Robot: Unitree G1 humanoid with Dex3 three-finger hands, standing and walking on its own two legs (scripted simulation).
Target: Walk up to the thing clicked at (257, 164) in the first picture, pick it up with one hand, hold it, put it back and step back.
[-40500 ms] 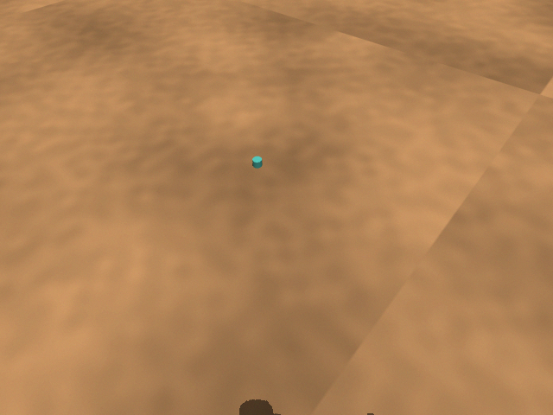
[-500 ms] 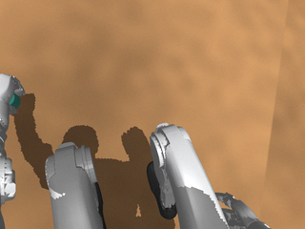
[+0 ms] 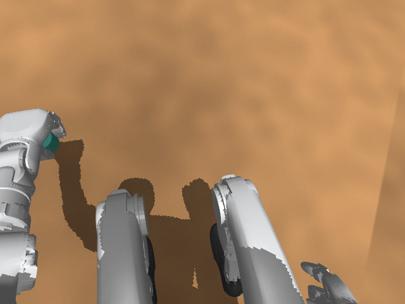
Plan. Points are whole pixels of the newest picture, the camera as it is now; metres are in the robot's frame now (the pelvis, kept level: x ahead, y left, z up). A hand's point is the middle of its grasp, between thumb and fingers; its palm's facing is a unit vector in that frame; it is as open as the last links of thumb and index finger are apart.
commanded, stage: lift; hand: left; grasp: from above
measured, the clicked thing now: (43, 141) +0.45 +0.31 -0.15
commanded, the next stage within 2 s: hold in 1.28 s
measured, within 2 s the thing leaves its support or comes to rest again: neither
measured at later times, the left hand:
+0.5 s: hand out of the picture +0.37 +0.28 +0.07, palm faces -0.40 -0.11 -0.91, open 6.5 cm
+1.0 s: hand out of the picture +0.35 +0.26 +0.22, palm faces -0.43 -0.11 -0.90, open 6.6 cm
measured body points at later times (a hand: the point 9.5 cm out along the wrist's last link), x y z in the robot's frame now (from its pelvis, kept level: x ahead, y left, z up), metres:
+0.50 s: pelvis +0.01 +0.00 +0.15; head +0.15 +0.03 +0.58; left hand +0.39 +0.29 +0.12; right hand +0.15 -0.26 +0.03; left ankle +0.09 +0.12 -0.35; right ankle +0.10 -0.12 -0.35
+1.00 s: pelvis +0.04 +0.01 +0.30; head +0.11 +0.01 +0.75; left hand +0.37 +0.27 +0.28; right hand +0.16 -0.25 +0.18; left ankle +0.09 +0.12 -0.35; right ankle +0.10 -0.12 -0.35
